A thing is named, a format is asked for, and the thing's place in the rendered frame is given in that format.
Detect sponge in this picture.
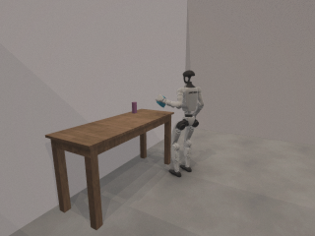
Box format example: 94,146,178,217
157,96,166,107

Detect robot left upper arm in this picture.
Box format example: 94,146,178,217
176,88,185,109

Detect robot left forearm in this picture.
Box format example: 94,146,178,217
161,98,180,108

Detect robot right forearm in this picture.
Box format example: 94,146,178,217
192,106,204,116

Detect robot right thigh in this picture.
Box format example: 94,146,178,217
183,119,199,148

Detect robot right upper arm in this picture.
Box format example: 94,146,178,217
196,87,204,107

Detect humanoid robot head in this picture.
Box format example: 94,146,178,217
182,70,195,88

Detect left robot hand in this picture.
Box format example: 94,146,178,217
156,94,163,102

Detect table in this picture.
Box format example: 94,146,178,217
45,109,174,230

